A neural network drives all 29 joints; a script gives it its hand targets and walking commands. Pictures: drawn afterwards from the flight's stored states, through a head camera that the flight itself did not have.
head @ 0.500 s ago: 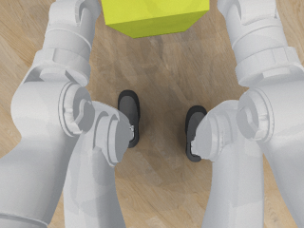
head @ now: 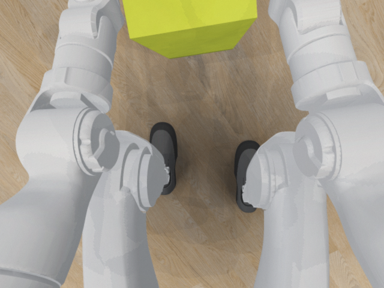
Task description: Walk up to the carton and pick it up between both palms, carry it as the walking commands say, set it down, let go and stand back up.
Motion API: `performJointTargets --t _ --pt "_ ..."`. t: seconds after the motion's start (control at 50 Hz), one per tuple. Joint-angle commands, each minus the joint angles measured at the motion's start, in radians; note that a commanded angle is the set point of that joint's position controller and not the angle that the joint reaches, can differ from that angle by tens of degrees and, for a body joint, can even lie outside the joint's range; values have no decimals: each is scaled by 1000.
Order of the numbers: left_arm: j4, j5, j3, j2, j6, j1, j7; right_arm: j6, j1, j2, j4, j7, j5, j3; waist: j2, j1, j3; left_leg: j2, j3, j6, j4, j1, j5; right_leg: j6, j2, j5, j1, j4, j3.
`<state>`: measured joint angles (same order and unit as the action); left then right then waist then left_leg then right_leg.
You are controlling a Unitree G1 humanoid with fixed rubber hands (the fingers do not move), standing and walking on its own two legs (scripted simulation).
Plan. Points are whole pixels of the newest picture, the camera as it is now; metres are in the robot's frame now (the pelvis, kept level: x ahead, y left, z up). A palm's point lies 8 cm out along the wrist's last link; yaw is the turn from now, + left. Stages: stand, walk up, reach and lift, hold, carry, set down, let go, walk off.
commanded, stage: reach and lift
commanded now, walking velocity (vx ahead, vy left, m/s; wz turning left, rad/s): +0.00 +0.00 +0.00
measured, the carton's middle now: out of the picture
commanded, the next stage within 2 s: none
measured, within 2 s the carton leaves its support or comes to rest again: leaves its support in 0.04 s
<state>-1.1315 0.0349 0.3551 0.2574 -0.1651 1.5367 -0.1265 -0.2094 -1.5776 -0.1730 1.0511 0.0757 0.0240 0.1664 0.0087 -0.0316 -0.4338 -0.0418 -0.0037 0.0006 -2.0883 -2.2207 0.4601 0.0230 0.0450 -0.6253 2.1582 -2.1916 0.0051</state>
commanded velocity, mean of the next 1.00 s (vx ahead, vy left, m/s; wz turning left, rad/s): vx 0.00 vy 0.00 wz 0.00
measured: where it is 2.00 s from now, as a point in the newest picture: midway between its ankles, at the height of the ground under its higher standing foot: (206, 179)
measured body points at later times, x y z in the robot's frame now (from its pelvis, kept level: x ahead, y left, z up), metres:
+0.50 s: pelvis -0.01 +0.00 +0.00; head +0.35 -0.01 +0.26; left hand +0.57 +0.17 -0.12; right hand +0.59 -0.08 -0.11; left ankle +0.15 +0.13 -0.35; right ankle +0.10 -0.11 -0.35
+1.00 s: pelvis -0.02 +0.00 +0.03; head +0.33 -0.01 +0.31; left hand +0.55 +0.17 -0.07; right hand +0.58 -0.07 -0.05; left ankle +0.15 +0.13 -0.35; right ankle +0.10 -0.11 -0.35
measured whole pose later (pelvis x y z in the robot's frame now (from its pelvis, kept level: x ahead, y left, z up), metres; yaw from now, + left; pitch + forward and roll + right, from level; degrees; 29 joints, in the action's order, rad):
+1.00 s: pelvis -0.02 +0.00 +0.03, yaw -1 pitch +23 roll +1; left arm -0.70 -0.08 0.48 0.13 -0.42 1.43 -0.18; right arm -0.42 -1.59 -0.09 0.80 0.14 0.13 0.26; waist 0.00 -0.04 -0.52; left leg -0.04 0.00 -0.01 -2.03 -1.98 0.46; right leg 0.02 0.06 -0.61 1.93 -2.13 0.00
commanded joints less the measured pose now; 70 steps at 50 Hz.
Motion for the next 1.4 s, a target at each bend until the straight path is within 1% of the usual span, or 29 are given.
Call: performJointTargets --t 0.0,0.1,0.2,0.22,0.26,0.28,0.3,0.32,0.38,0.4,0.42,0.48,0.58,0.6,0.62,0.64,0.68,0.78,0.82,0.86,0.96,1.06,1.1,1.12,1.18,1.26,1.28,1.32,1.38 --pt "277 51 -280 -1026 12 604 281 8 -576 1081 -314 -236 -127 -332 -131 -188 1473 144 -75 17 13 718 -355 -38 117 406 -560 180 -9" --pt "315 34 -273 -1015 -12 660 267 -37 -513 1122 -192 -234 -83 -274 -89 -186 1458 149 -80 10 48 737 -312 -34 128 332 -515 194 4" --pt "311 24 -272 -1083 -68 633 260 -53 -646 1095 -356 -225 -113 -306 -86 -213 1650 155 -104 3 52 841 -302 -38 133 302 -591 213 7" --pt "312 29 -270 -1048 -70 698 264 -72 -599 1122 -266 -229 -88 -282 -113 -195 1596 155 -91 6 78 776 -235 -38 129 266 -583 222 13" --pt "405 62 -329 -1108 -88 723 260 -71 -701 1127 -456 -221 -138 -355 -100 -177 1855 164 -80 7 51 902 -340 -39 136 362 -697 210 9" --pt "461 53 -317 -1034 -84 780 254 -91 -641 1170 -365 -218 -132 -335 -102 -202 1815 163 -101 3 74 907 -344 -49 139 359 -682 222 17" --pt "430 80 -333 -1087 -93 780 255 -89 -655 1131 -378 -211 -102 -310 -117 -134 1834 168 -83 3 75 912 -301 -40 141 311 -685 233 18" --pt "378 18 -277 -1013 -96 771 259 -107 -644 1152 -273 -218 -98 -278 -107 -203 1729 152 -99 9 81 812 -222 -42 127 252 -642 229 9" --pt "424 29 -337 -1118 -133 716 258 -110 -721 1148 -462 -227 -135 -370 -107 -192 1915 166 -97 5 90 958 -295 -42 135 305 -754 241 27" --pt "358 18 -305 -1110 -140 706 264 -116 -683 1145 -379 -224 -104 -328 -124 -176 1811 161 -90 6 90 893 -269 -39 129 284 -700 257 9" --pt "493 40 -338 -1098 -135 790 257 -125 -680 1167 -430 -224 -124 -335 -100 -171 1934 168 -104 2 99 944 -281 -40 144 303 -756 262 8" --pt "333 -24 -278 -1092 -147 744 267 -147 -603 1229 -199 -245 -60 -258 -121 -174 1585 160 -85 16 144 778 -125 -38 129 155 -570 277 22" --pt "537 24 -338 -1086 -154 822 256 -156 -646 1225 -413 -232 -116 -336 -126 -186 2003 169 -104 6 110 982 -330 -47 149 363 -797 280 3" --pt "458 -7 -311 -1086 -155 778 255 -161 -604 1260 -294 -234 -96 -300 -114 -206 1834 167 -113 9 128 891 -251 -50 148 271 -684 284 13" --pt "421 3 -332 -1119 -159 772 262 -168 -540 1263 -210 -232 -56 -276 -137 -162 1739 160 -101 7 138 804 -179 -40 141 235 -679 301 -5" --pt "349 -21 -306 -1163 -177 671 271 -161 -543 1269 -273 -233 -58 -279 -109 -176 1742 173 -106 11 156 870 -211 -42 149 232 -658 305 17" --pt "559 34 -383 -1181 -172 750 272 -163 -616 1293 -458 -229 -118 -390 -128 -199 2050 177 -106 5 129 976 -360 -41 147 403 -843 286 0" --pt "541 33 -366 -1162 -205 810 249 -201 -532 1281 -330 -213 -72 -290 -106 -137 2030 181 -99 0 175 967 -244 -36 153 296 -806 337 2" --pt "576 19 -368 -1153 -209 794 250 -211 -520 1306 -339 -208 -83 -290 -76 -170 2046 186 -121 -5 180 995 -269 -41 162 319 -822 334 10" --pt "567 17 -354 -1146 -217 806 249 -221 -473 1288 -256 -213 -35 -247 -111 -111 1967 178 -100 -1 205 960 -222 -40 156 283 -791 357 17" --pt "699 11 -386 -1145 -226 874 238 -235 -478 1330 -309 -207 -68 -274 -34 -167 2132 202 -128 -11 238 1065 -248 -29 165 296 -885 381 2" --pt "544 -23 -349 -1166 -243 817 245 -230 -437 1306 -213 -202 10 -182 -84 -113 1929 196 -97 -3 298 989 -142 -32 162 205 -786 423 17" --pt "649 -33 -347 -1139 -244 822 243 -245 -416 1373 -252 -205 -27 -219 -75 -169 2077 207 -122 1 315 1071 -194 -35 169 252 -922 460 -14" --pt "559 -46 -318 -1136 -248 851 250 -253 -384 1325 -126 -205 32 -142 -74 -121 1930 197 -111 -4 308 981 -101 -23 164 162 -826 459 -8" --pt "692 0 -390 -1182 -248 844 251 -247 -423 1350 -291 -203 -16 -231 -55 -121 2149 213 -116 -10 327 1131 -225 -27 172 282 -944 465 4" --pt "626 -47 -353 -1162 -268 797 251 -258 -378 1350 -212 -204 0 -193 -46 -149 2083 211 -115 -8 374 1143 -158 -26 171 206 -930 497 2" --pt "643 -17 -400 -1197 -267 799 248 -252 -404 1342 -264 -202 1 -213 -80 -102 2156 209 -104 -14 352 1142 -174 -21 176 229 -959 495 5" --pt "713 -8 -420 -1190 -269 831 249 -259 -371 1368 -261 -201 -11 -222 -60 -102 2191 219 -111 -18 369 1187 -228 -29 184 285 -975 501 13" --pt "767 -9 -425 -1195 -272 847 246 -264 -387 1405 -308 -187 -30 -256 -60 -141 2261 217 -118 -11 396 1206 -243 -30 180 313 -1111 538 -30"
